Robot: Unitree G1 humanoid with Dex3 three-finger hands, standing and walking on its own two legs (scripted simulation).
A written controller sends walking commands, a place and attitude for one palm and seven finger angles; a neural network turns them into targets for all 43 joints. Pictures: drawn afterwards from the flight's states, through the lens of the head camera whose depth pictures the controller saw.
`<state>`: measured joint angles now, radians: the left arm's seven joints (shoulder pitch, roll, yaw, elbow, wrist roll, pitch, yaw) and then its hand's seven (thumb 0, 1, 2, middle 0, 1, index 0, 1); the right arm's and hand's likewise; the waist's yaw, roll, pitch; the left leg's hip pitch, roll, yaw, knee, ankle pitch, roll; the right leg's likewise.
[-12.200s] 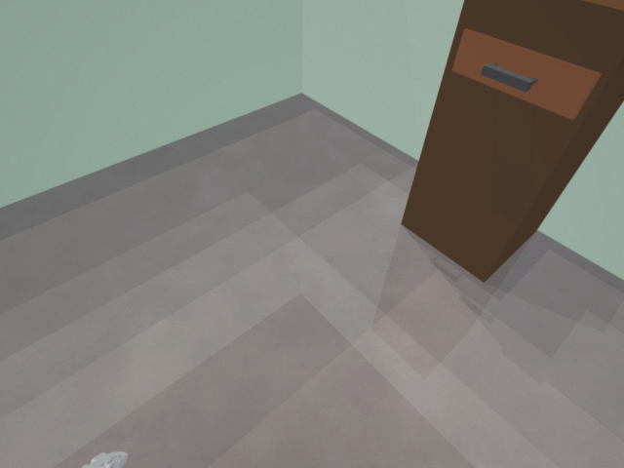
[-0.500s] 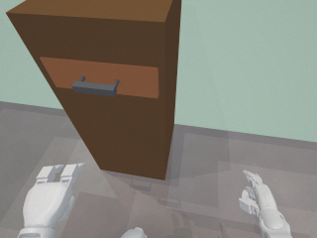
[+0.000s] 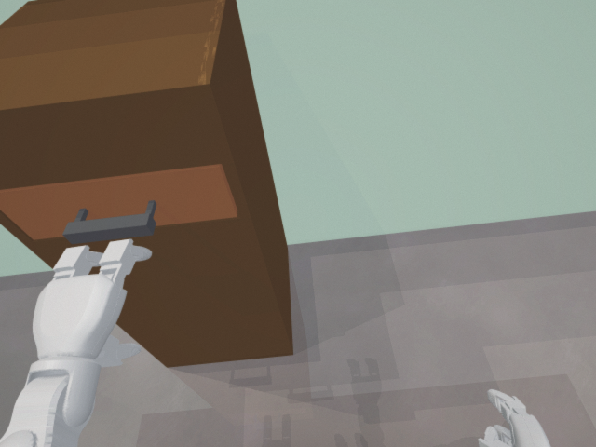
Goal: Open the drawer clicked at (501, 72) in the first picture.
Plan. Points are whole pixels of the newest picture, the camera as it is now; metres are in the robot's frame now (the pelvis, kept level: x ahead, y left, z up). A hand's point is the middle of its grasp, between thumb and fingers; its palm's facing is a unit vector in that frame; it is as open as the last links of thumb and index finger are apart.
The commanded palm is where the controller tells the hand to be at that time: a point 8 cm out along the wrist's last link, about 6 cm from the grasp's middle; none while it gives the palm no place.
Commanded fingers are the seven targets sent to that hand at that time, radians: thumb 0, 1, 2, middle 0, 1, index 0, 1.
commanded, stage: raise the hand with hooked fingers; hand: left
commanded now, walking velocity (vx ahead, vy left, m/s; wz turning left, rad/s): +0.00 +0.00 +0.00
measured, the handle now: (113, 219) +0.44 +0.35 +0.04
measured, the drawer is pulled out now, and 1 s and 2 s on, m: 0.00 0.00 0.00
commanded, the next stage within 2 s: move the hooked fingers above the handle in 0.90 s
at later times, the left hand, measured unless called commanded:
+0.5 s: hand (24, 254) +0.28 +0.33 +0.17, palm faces +0.17 -0.07 -0.98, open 13.8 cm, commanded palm +0.24 +0.31 +0.21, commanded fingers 0.00 -0.50 0.30 -0.30 -1.20 -0.30 -1.20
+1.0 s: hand (38, 290) +0.25 +0.31 +0.15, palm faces +0.11 -0.10 -0.99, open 13.8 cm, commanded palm +0.22 +0.31 +0.21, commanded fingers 0.00 -0.50 0.30 -0.30 -1.20 -0.30 -1.20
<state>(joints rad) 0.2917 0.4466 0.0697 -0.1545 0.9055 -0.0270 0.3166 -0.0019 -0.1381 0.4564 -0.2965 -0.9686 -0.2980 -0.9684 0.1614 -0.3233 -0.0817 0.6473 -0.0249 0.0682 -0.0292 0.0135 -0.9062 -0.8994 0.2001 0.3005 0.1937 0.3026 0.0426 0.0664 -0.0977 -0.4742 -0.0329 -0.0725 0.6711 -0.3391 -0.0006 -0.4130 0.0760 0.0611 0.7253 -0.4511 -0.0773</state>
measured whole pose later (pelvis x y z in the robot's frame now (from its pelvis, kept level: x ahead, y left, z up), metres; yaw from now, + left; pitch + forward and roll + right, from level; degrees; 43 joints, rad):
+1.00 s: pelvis -0.06 +0.06 +0.02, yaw +1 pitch -1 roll +0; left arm -0.17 0.48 -0.08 0.01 0.88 0.22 -0.01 0.00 -0.49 0.30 -0.32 -1.20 -0.32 -1.20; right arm 0.12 -0.25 0.02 0.65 0.04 0.08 -0.02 0.01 -0.90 -0.90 0.20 0.30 0.20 0.30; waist 0.08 0.09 -0.01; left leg -0.28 -0.08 -0.07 0.47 -0.16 0.03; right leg -0.21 0.01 0.05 0.51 -0.28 0.00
